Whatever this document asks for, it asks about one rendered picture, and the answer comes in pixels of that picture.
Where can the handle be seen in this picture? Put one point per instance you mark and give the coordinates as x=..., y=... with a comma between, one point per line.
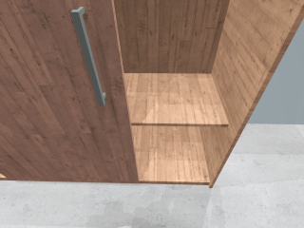
x=79, y=24

